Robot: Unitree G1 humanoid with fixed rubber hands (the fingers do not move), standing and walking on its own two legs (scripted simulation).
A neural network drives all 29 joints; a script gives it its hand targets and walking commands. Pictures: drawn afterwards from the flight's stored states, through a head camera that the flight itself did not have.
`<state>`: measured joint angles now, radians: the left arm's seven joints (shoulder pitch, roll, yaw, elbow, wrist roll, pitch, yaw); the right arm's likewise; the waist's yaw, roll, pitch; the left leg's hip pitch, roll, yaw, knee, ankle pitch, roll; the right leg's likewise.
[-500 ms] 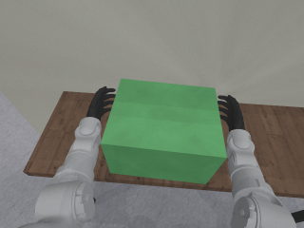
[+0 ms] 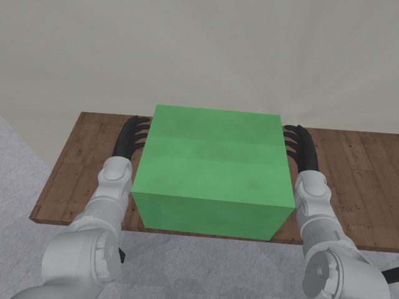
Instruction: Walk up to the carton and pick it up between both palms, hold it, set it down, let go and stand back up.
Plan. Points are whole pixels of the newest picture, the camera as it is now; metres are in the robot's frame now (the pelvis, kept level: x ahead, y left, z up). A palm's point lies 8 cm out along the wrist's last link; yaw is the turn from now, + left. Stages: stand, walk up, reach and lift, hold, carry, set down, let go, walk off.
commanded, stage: set down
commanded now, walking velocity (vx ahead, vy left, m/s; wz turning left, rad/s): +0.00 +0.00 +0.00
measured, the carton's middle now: (212, 171) +0.41 +0.02 -0.02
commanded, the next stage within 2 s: none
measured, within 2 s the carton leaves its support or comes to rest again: rests again in 0.14 s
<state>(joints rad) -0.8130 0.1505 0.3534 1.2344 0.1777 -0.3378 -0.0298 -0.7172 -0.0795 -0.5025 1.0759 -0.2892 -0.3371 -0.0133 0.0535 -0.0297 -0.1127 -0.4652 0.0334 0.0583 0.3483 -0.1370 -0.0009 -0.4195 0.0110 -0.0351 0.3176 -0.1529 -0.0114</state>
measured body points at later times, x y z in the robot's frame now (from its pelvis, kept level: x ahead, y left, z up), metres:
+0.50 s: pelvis +0.00 +0.00 +0.00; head +0.09 +0.01 +0.44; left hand +0.42 +0.21 +0.02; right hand +0.43 -0.17 +0.03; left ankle +0.00 +0.12 -0.74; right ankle -0.02 -0.11 -0.74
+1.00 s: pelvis +0.00 +0.00 -0.01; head +0.09 +0.02 +0.43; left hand +0.42 +0.21 +0.02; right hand +0.43 -0.17 +0.03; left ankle +0.00 +0.12 -0.74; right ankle -0.02 -0.11 -0.74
